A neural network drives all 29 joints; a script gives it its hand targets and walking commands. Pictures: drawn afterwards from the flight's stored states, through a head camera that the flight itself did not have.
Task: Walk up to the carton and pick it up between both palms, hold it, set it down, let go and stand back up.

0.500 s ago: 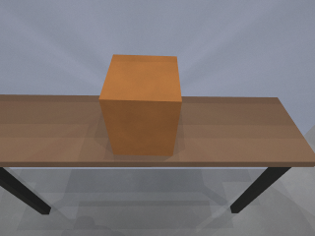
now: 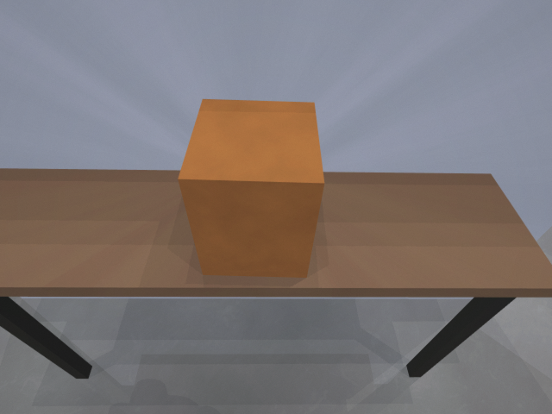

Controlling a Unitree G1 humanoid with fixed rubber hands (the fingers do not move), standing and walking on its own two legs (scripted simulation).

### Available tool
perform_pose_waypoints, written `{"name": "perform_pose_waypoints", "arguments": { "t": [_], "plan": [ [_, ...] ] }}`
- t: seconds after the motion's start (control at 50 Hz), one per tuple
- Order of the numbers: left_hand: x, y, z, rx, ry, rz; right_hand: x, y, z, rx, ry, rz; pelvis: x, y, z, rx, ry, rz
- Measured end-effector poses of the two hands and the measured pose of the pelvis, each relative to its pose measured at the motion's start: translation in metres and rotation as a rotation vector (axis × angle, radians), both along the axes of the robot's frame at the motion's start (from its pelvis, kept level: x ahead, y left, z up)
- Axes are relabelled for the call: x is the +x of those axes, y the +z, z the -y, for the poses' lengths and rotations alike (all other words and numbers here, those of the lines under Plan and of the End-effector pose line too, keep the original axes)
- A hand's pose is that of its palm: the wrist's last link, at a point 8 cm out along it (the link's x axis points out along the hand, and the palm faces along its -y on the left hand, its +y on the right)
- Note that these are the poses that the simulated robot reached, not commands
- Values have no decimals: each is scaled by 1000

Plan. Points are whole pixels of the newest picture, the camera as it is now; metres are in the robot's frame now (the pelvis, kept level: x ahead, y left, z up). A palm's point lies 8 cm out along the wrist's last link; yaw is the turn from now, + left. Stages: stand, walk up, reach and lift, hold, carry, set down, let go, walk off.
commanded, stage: stand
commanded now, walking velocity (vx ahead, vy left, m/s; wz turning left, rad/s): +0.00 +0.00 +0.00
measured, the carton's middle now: (256, 191) +0.48 +0.05 +0.04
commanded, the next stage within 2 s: none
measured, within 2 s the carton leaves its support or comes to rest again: neither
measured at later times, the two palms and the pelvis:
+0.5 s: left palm out of the picture +0.00 +0.25 -0.13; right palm out of the picture +0.01 -0.24 -0.13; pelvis +0.00 +0.00 +0.00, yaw +0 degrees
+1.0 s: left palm out of the picture +0.01 +0.25 -0.13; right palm out of the picture +0.02 -0.24 -0.13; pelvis +0.01 +0.00 +0.00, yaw +0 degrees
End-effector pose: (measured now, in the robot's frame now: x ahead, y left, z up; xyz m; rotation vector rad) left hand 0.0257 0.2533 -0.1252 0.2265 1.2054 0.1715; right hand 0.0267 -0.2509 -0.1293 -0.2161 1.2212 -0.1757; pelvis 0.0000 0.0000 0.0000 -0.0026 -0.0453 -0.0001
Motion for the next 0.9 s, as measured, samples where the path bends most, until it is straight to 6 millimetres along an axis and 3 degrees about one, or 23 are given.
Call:
{"name": "perform_pose_waypoints", "arguments": {
  "t": [0.5,0.9],
  "plan": [
    [-23,-6,1,-14,17,-86,-19,-3,-9,7,-30,-67,-2,1,-5,1,-2,-11],
    [-14,-8,6,-20,27,-91,-10,-5,-13,17,-32,-69,7,2,-4,3,-4,-13]
  ]
}}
